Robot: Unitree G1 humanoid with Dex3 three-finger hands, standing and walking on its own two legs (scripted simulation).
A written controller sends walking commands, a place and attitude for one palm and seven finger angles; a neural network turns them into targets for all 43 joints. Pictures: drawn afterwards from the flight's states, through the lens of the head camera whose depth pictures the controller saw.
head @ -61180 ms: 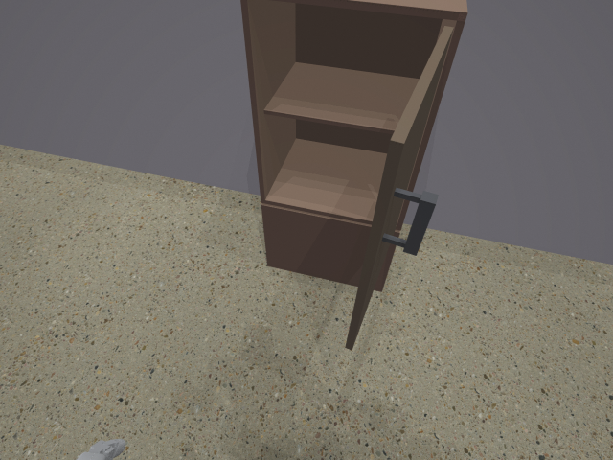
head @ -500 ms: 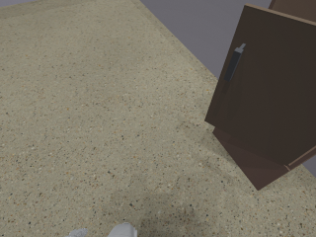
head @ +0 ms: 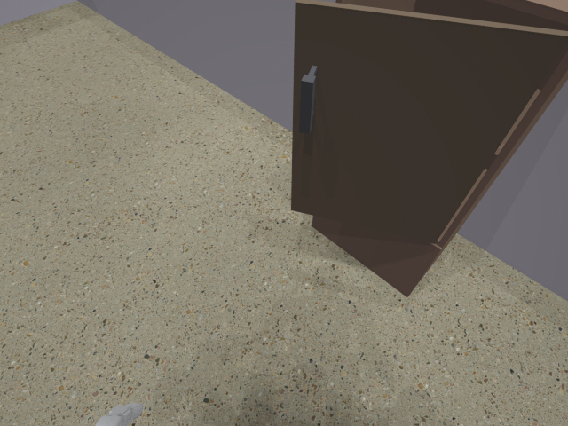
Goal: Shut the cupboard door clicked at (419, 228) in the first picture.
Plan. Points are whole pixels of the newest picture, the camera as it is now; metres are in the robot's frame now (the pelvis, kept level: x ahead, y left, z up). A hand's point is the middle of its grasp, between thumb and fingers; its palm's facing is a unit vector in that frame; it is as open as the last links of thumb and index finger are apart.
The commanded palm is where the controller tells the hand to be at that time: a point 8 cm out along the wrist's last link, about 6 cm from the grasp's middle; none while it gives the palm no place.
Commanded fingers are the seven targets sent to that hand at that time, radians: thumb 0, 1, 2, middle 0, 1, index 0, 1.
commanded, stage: turn to face it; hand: left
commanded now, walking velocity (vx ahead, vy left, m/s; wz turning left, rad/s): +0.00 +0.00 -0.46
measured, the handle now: (309, 100) +0.70 -0.02 +0.05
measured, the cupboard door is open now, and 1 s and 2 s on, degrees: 27 27 27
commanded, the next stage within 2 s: take the last steps up to it in 0.46 s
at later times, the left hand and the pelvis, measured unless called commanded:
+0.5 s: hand out of the picture +0.13 +0.19 -0.18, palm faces -0.13 -0.98 -0.18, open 7.4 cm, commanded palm none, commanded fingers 0.00 0.90 0.90 -0.20 -0.30 -0.20 -0.30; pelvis +0.03 +0.01 +0.00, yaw -10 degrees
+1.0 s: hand (224, 373) +0.22 +0.12 -0.16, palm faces -0.31 -0.93 -0.20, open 7.4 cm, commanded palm none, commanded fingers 0.00 0.90 0.90 -0.20 -0.30 -0.20 -0.30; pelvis +0.07 -0.03 +0.00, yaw -16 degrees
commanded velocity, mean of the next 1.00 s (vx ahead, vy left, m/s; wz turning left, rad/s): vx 0.11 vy -0.03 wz -0.20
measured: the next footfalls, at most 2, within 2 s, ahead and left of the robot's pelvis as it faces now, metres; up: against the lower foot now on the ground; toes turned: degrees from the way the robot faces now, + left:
right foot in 0.02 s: +0.04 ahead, -0.12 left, +0.00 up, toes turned -5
left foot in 0.46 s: +0.09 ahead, +0.11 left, +0.00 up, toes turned -7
